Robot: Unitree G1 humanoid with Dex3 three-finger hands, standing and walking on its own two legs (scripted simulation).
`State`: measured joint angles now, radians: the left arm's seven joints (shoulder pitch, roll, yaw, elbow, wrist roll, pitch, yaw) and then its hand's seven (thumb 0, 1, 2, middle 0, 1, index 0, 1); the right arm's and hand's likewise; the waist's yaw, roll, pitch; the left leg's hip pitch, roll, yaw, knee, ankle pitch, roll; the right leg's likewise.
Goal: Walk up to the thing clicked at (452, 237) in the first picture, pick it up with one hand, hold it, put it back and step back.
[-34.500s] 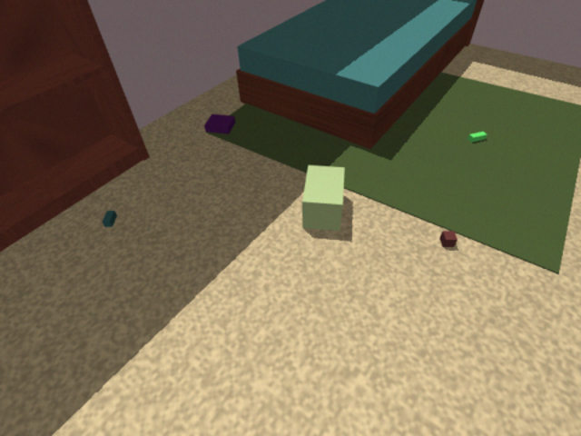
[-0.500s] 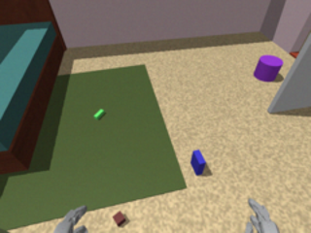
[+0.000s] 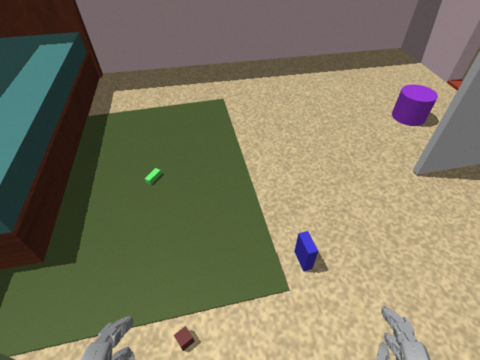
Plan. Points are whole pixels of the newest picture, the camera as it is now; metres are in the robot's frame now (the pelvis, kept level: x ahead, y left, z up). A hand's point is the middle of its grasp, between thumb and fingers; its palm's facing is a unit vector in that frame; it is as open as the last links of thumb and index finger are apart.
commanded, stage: stand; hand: left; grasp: from above
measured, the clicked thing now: (184, 338) +0.39 +0.24 -0.69
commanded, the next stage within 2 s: none
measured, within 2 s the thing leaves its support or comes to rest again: neither
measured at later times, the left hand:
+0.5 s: hand out of the picture +0.05 +0.24 -0.11, palm faces +0.04 -0.94 -0.33, open 7.4 cm
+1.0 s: hand out of the picture +0.03 +0.25 -0.10, palm faces +0.03 -0.94 -0.34, open 7.4 cm
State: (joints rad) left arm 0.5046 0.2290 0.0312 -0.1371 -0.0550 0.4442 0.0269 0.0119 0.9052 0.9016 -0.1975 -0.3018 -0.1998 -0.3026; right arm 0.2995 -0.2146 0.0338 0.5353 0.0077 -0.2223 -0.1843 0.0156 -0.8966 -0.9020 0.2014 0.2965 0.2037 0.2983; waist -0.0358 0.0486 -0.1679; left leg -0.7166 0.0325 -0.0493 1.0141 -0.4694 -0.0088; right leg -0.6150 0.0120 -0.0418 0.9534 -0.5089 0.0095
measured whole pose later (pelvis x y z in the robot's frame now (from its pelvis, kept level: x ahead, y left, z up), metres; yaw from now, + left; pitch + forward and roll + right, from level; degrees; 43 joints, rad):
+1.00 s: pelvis -0.01 +0.01 +0.07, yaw +0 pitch -4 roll +0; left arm 0.17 0.30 0.04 1.13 0.03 -0.01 0.03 0.01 0.91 0.90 -0.20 -0.30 -0.20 -0.30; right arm 0.14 -0.30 -0.03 1.13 -0.02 0.00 -0.01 0.01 -0.90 -0.90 0.20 0.30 0.20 0.30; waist 0.01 0.01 0.07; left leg -0.15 0.00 -0.01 0.38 -0.16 0.01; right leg -0.07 -0.03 -0.01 0.35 -0.21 0.03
